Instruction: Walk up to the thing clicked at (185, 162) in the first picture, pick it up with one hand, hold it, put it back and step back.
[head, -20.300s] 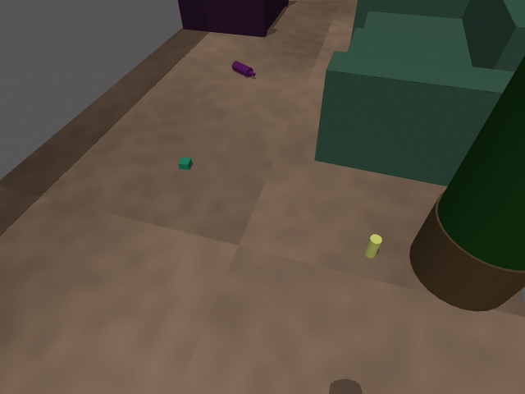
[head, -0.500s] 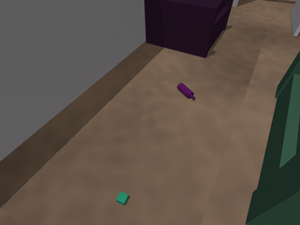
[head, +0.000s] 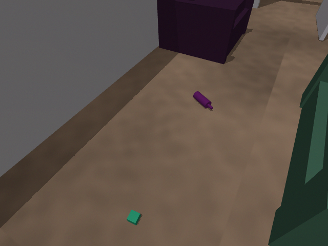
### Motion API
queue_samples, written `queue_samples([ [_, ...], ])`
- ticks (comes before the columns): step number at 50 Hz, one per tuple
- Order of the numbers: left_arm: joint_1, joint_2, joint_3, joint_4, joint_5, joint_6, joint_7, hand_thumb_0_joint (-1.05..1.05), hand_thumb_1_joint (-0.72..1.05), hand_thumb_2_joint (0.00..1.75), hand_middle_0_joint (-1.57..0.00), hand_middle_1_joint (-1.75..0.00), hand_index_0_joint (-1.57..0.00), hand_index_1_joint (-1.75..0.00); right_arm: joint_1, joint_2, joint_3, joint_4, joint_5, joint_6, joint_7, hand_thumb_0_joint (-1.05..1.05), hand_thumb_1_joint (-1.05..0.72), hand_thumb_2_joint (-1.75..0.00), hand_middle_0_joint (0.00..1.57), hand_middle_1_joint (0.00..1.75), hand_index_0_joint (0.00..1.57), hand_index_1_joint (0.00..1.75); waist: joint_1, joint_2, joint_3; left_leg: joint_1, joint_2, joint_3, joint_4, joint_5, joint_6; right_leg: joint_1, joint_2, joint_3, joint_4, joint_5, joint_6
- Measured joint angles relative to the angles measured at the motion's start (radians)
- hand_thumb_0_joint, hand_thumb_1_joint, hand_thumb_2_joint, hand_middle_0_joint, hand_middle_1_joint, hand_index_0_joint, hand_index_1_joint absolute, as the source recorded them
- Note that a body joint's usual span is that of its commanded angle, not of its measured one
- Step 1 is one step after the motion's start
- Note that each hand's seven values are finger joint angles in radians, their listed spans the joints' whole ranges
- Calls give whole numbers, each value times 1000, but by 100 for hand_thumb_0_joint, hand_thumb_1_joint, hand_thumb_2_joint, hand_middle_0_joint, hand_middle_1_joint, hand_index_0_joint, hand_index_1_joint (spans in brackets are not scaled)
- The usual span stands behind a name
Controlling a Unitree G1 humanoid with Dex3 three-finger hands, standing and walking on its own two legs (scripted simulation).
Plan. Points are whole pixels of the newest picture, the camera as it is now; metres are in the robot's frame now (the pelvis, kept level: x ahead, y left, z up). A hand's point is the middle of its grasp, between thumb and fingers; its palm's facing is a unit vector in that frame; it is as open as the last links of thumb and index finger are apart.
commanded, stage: stand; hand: left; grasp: from above
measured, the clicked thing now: (133, 217) +0.43 +0.23 -0.76
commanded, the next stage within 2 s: rise first in 0.46 s
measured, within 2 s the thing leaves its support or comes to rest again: neither
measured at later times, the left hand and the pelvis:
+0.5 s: hand out of the picture +0.06 +0.26 -0.16, palm faces -0.02 -0.94 -0.35, open 7.4 cm; pelvis +0.00 +0.00 +0.00, yaw +0 degrees
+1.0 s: hand out of the picture +0.15 +0.26 -0.19, palm faces -0.04 -0.90 -0.43, open 11.8 cm; pelvis +0.00 +0.01 -0.04, yaw -1 degrees
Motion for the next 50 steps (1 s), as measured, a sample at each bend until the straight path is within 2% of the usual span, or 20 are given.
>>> queue_samples([
  [29,6,-1,1,0,-1,3,-1,0,90,90,-20,-31,-20,-30,6,1,-2,4,-1,-1,0,1,-90,-90,20,30,20,30,0,0,6,-7,-3,2,-2,0,2,-10,-3,2,3,-2,1],
  [32,-14,-19,27,-57,-28,-14,16,1,87,91,-21,-34,-20,-34,44,8,4,-114,40,-22,-27,1,-90,-90,20,30,20,30,-5,3,-1,-84,-7,-6,65,-23,4,-83,-6,-5,68,-27,2],
  [34,-79,-30,57,-42,-21,-17,17,1,82,90,-21,-39,-20,-40,49,25,2,-177,49,-31,-36,1,-90,-90,20,30,20,30,-7,2,3,-145,-7,-9,120,-41,3,-142,-5,-6,121,-46,1],
  [36,-141,-28,86,-33,3,-9,9,1,74,89,-22,-46,-21,-47,49,50,-5,-222,47,-38,-42,1,-89,-90,20,30,20,30,-8,-5,-2,-210,-5,-8,174,-60,1,-209,-2,-3,175,-63,0],
  [41,-203,-15,156,-75,95,38,0,0,47,87,-24,-65,-23,-65,70,104,-29,-316,30,-42,-29,1,-91,-90,20,30,20,30,-21,-21,-45,-351,2,0,304,-117,-2,-352,7,8,301,-113,-2],
  [44,-183,-26,151,-139,125,112,26,0,26,85,-26,-73,-25,-73,98,113,-31,-360,33,-33,-18,1,-92,-91,20,30,20,30,-24,-12,-68,-381,1,1,342,-141,1,-380,7,10,332,-132,1],
  [50,-132,-58,144,-219,150,247,68,0,-12,83,-31,-81,-29,-82,116,110,-31,-427,33,-45,-6,1,-95,-91,20,30,20,30,-29,4,-113,-482,-2,1,452,-199,8,-475,5,12,429,-184,9],
])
